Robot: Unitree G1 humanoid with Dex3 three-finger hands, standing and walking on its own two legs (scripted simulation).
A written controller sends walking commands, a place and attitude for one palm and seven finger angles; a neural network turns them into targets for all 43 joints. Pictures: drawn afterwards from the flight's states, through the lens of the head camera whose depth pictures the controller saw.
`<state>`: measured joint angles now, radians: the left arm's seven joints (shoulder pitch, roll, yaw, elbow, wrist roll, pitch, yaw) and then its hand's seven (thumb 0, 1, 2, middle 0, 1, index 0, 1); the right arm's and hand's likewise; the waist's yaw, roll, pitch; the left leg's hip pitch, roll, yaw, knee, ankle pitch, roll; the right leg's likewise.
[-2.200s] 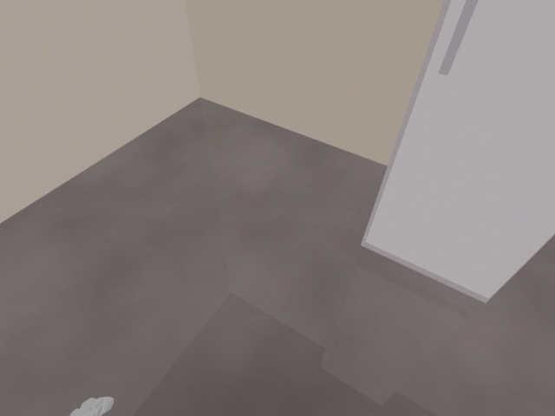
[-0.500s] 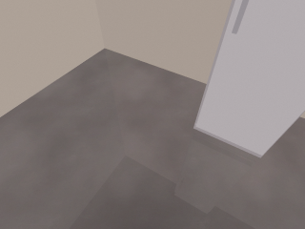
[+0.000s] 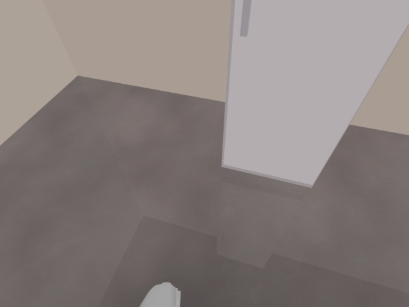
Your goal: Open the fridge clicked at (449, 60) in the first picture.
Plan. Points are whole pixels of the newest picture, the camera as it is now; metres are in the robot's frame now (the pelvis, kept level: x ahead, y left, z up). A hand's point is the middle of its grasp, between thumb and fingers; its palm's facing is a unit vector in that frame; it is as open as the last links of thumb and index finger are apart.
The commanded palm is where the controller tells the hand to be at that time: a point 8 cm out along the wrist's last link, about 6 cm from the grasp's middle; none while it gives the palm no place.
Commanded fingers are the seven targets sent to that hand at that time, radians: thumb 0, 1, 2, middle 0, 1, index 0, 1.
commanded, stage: turn to face it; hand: left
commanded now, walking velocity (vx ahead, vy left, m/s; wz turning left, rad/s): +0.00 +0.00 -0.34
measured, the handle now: out of the picture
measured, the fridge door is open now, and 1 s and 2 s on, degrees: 0 0 0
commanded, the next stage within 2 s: take the last steps up to it in 0.26 s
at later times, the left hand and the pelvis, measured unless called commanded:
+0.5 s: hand (99, 281) +0.19 +0.28 -0.18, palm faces -0.13 -0.97 -0.18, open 7.4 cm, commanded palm none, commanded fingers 0.00 0.90 0.90 -0.20 -0.30 -0.20 -0.30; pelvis +0.10 +0.09 +0.00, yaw -11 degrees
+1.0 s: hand (153, 244) +0.29 +0.17 -0.17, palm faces -0.33 -0.94 -0.12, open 7.3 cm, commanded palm none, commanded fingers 0.00 0.90 0.90 -0.20 -0.30 -0.20 -0.30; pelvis +0.17 +0.03 +0.01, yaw -15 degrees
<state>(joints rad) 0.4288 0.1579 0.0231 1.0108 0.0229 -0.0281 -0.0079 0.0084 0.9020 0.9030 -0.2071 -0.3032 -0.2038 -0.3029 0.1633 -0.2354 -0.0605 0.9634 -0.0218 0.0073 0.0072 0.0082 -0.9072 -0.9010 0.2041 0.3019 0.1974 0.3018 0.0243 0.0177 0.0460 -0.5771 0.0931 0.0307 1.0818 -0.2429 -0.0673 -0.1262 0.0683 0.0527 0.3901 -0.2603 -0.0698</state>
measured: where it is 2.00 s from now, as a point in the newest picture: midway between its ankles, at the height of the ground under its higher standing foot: (244, 268)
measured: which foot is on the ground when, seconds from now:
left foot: up 0.00-0.24, down 0.26-1.00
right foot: down 0.00-0.26, up 0.28-1.00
